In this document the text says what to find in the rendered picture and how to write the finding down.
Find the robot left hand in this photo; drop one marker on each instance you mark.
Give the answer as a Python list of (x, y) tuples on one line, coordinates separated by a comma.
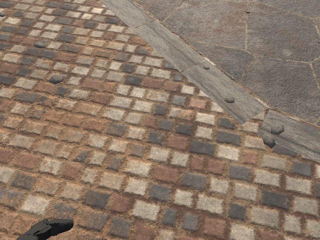
[(45, 228)]

